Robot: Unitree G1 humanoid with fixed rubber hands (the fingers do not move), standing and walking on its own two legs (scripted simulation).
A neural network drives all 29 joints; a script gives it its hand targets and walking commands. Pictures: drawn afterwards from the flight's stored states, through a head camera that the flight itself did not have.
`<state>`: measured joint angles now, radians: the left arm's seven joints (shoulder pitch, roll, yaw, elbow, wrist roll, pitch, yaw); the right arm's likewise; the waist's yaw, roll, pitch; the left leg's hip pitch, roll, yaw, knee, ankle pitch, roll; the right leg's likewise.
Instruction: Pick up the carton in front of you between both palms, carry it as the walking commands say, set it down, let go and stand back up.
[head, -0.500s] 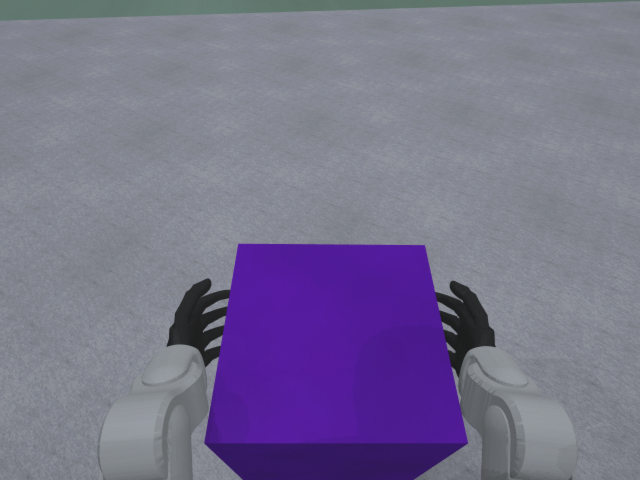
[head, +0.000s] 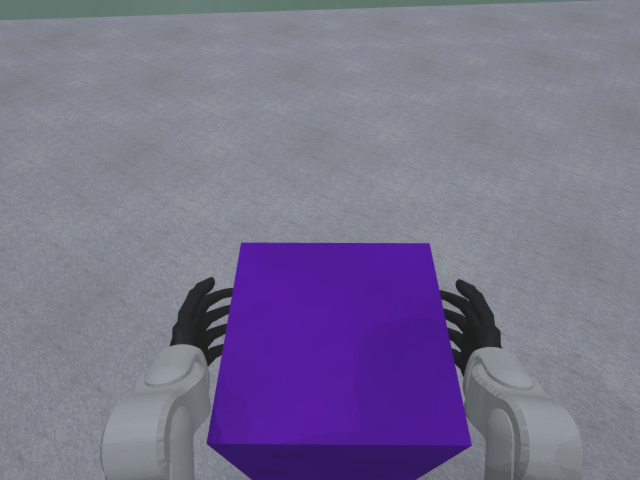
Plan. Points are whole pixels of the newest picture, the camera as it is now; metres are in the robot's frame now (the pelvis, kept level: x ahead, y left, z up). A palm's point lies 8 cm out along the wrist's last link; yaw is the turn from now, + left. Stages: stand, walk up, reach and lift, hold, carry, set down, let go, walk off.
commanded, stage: carry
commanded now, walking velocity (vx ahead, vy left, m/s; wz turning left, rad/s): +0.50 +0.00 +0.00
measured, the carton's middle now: (333, 371) +0.24 +0.00 +0.03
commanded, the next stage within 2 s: none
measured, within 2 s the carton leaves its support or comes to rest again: neither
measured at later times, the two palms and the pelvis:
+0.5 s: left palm (233, 173) +0.53 +0.16 +0.11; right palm (418, 174) +0.54 -0.14 +0.11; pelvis +0.31 +0.01 +0.00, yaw +1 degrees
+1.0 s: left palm (242, 134) +0.66 +0.17 +0.10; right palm (402, 134) +0.67 -0.13 +0.10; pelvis +0.43 +0.01 +0.00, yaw +1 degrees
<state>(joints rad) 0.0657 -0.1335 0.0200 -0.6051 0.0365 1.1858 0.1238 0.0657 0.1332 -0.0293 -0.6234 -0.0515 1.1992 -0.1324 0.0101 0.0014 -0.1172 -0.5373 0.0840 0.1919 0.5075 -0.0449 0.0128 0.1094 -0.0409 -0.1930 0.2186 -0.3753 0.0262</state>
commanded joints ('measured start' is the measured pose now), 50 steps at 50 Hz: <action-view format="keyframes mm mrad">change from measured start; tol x32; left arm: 1 -355 -630 -588 -72 -250 22 -78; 50 -423 -767 -598 0 -256 27 -108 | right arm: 1 -344 639 597 -34 267 10 84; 50 -420 752 600 18 270 13 124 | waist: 1 -20 -119 -88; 4 -35 330 -260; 28 9 -214 -333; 50 -10 31 -194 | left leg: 1 314 -97 97 -70 -73 21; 4 805 364 -739 -313 -164 212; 21 575 138 16 -221 527 67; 25 449 82 36 45 370 -28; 27 167 -34 -62 351 -421 -77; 30 199 0 -174 233 -562 -31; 50 381 90 -145 -21 353 -21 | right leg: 1 -83 -164 -45 279 784 -71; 4 -738 63 89 1014 -74 2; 23 -463 24 -35 219 465 -12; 27 165 -353 329 250 1341 -208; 36 -204 -185 116 103 359 -87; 50 -249 -125 81 341 669 -53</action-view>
